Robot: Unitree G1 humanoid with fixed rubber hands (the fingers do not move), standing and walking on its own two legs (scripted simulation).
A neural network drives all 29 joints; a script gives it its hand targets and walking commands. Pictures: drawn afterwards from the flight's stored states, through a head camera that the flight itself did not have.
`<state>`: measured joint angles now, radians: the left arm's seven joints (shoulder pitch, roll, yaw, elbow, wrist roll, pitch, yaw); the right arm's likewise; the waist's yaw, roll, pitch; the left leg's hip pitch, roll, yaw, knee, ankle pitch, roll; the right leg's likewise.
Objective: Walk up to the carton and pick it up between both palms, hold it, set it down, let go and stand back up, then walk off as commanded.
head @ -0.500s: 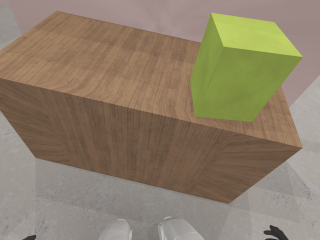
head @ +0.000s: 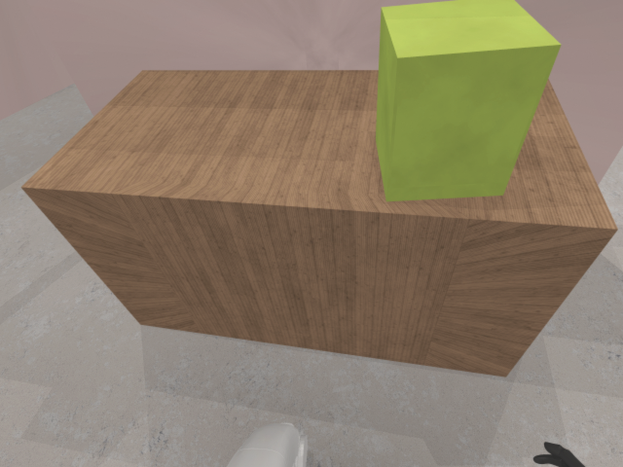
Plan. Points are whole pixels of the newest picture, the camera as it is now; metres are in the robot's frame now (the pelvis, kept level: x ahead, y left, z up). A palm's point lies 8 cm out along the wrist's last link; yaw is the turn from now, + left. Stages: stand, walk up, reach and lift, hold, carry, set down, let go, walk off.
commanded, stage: walk up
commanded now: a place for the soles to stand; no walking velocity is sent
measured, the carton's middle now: (444, 104) +0.72 -0.20 +0.08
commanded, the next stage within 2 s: none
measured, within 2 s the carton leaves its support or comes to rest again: neither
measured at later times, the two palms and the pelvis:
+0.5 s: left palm out of the picture -0.03 +0.50 -0.09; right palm (450, 386) +0.24 -0.15 -0.04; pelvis +0.06 +0.16 +0.01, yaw +3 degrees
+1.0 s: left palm out of the picture +0.07 +0.53 -0.10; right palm (440, 456) +0.16 -0.13 -0.06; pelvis +0.05 +0.18 +0.01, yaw +1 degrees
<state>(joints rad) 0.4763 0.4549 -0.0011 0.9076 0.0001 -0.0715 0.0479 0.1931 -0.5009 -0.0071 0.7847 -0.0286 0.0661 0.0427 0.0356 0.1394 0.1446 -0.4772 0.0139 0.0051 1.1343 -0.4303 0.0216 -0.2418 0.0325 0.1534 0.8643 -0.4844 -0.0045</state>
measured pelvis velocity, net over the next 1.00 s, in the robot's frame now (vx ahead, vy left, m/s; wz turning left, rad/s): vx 0.05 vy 0.18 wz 0.02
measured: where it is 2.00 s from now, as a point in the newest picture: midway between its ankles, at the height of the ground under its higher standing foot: outside the picture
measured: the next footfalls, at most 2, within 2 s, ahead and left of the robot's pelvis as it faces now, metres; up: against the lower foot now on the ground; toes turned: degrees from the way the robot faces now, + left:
left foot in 0.12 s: +0.14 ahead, +0.15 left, +0.00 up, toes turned +2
right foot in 0.44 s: +0.15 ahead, -0.03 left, +0.00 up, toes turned +12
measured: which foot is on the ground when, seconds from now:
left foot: up 0.00-0.10, down 0.12-0.40, up 0.42-0.52, down 0.54-1.00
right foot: down 0.00-0.14, up 0.16-0.42, down 0.44-0.54, up 0.56-1.00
